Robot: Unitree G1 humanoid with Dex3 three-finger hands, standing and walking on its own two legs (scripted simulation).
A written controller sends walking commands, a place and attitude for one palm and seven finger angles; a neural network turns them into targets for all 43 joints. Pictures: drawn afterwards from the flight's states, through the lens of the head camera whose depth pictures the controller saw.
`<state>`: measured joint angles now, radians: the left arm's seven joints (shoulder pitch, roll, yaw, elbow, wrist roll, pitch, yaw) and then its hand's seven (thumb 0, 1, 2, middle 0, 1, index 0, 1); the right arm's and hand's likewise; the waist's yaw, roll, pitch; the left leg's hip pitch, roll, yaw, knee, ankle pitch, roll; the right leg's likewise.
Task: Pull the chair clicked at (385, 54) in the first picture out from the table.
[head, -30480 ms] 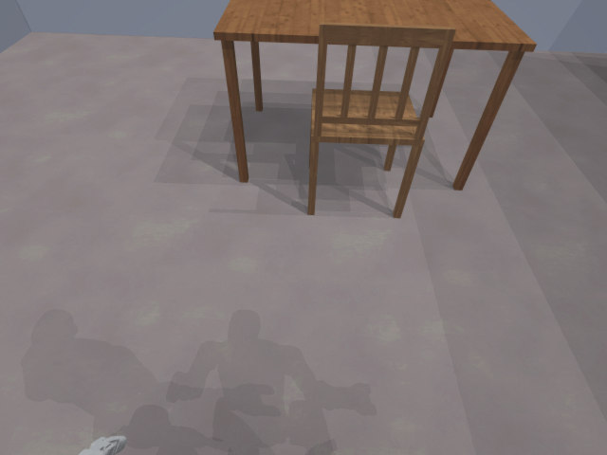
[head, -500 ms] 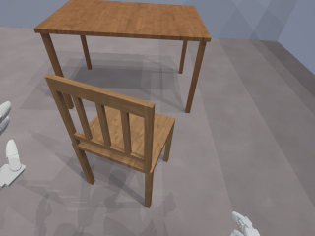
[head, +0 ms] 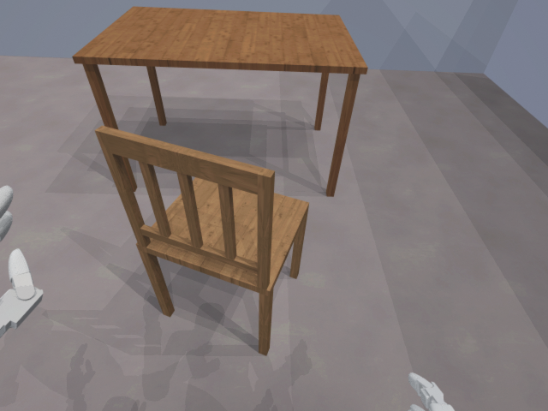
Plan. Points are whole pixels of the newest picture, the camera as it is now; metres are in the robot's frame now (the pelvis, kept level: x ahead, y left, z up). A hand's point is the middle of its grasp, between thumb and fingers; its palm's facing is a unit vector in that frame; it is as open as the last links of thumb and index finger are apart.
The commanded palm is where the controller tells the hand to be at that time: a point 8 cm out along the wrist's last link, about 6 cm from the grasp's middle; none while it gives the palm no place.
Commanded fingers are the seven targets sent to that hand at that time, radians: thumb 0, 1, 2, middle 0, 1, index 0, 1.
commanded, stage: let the arm hang, fingers relaxed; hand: left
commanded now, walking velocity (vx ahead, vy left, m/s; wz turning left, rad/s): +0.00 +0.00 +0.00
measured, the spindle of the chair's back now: (191, 211) +0.60 +0.24 -0.11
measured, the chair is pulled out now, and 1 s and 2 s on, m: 0.61 0.61 0.61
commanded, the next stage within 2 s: look to check the result in 1.16 s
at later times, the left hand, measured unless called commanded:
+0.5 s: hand out of the picture +0.01 +0.19 -0.17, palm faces +0.06 -0.98 -0.21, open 6.9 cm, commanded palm none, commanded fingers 0.00 0.90 0.90 -0.20 -0.30 -0.20 -0.30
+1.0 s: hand out of the picture -0.02 +0.13 -0.17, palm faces +0.05 -0.98 -0.17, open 7.3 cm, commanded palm none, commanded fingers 0.00 0.90 0.90 -0.20 -0.30 -0.20 -0.30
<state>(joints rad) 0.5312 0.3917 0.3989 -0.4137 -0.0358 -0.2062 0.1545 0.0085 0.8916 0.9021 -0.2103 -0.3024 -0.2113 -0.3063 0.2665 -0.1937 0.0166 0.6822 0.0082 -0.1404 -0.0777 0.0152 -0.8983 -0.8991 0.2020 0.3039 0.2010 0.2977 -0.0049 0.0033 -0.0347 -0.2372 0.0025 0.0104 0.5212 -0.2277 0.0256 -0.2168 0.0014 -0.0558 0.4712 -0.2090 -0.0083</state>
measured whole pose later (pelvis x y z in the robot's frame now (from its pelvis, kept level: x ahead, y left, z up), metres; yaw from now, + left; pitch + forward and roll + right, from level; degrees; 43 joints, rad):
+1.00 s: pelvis +0.00 -0.02 +0.00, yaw +2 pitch -2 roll +0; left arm 0.33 0.11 -0.03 1.07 0.01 0.00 0.03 0.00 0.92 0.90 -0.20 -0.30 -0.20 -0.30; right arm 0.36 -0.11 0.01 1.08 -0.01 0.00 -0.03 0.00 -0.90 -0.90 0.20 0.30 0.20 0.30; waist 0.00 0.02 0.04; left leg -0.22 -0.01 -0.02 0.45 -0.21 0.00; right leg -0.22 -0.01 -0.08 0.46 -0.22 -0.03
